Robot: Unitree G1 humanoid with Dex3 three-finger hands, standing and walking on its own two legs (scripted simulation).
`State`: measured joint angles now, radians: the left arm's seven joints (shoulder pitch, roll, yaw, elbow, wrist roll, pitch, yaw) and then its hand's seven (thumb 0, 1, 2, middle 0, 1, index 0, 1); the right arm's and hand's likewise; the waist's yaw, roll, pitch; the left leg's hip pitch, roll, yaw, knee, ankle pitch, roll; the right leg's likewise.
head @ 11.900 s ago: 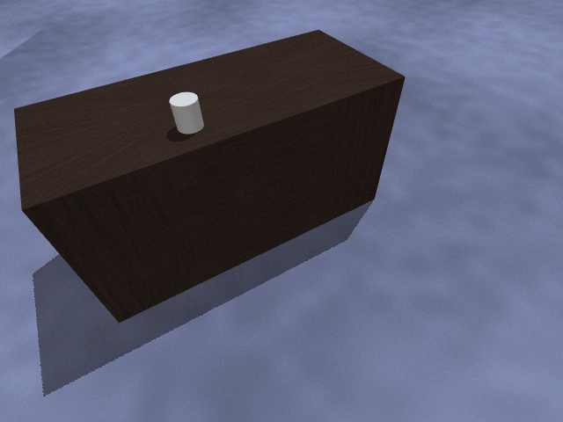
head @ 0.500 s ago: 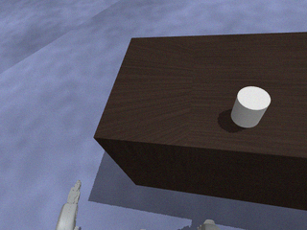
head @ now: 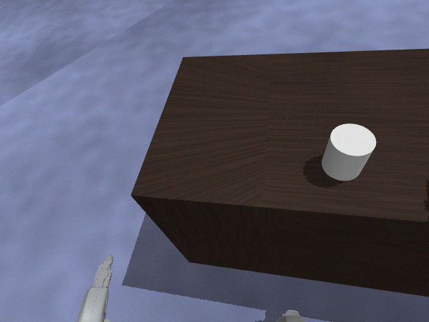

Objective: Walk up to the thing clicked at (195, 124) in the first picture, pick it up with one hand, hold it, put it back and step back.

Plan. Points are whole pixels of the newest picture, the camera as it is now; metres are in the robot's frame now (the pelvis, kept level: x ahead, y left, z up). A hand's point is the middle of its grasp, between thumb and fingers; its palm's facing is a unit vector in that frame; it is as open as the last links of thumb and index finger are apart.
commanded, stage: approach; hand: right
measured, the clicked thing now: (346, 153) +0.48 -0.22 -0.03
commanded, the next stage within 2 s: close in in 0.24 s
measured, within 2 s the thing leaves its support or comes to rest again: neither
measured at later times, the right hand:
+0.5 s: hand (385, 158) +0.46 -0.28 -0.01, palm faces +0.20 +0.98 +0.07, open 17.7 cm
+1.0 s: hand (360, 155) +0.46 -0.23 +0.00, palm faces +0.22 +0.97 +0.05, open 17.6 cm
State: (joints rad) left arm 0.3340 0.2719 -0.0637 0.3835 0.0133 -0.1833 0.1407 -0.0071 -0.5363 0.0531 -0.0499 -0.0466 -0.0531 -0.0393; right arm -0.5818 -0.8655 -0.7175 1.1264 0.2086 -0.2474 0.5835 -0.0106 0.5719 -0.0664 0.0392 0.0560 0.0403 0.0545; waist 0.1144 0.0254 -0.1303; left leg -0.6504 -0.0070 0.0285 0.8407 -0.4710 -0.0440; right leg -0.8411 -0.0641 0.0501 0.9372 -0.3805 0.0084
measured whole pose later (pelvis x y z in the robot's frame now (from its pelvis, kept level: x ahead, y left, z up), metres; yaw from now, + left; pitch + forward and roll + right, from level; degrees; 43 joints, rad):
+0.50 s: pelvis -0.01 +0.00 -0.04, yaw +3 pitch +23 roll +5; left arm 0.35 0.25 0.01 0.20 0.08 -0.13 0.06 -0.01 -0.53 0.04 -0.06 -0.05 -0.06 -0.04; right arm -0.68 -0.64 -0.64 1.12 0.11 -0.42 0.33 -0.01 0.61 -0.06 0.03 0.06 0.03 0.06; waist 0.21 0.05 -0.13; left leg -0.92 -0.03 0.02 1.07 -0.54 -0.04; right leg -1.10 -0.09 0.05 1.14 -0.44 0.01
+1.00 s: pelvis -0.02 +0.00 -0.04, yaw +2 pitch +21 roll +5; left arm 0.41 0.24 0.04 0.05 0.05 -0.02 -0.02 -0.01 -0.52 0.03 -0.05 -0.05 -0.06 -0.03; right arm -0.69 -0.49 -0.53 1.03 0.07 -0.41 0.13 -0.01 0.56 -0.06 0.03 0.05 0.03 0.05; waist 0.19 0.02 -0.15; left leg -0.93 -0.03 0.02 1.10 -0.55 -0.04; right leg -1.10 -0.09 0.06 1.16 -0.44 0.02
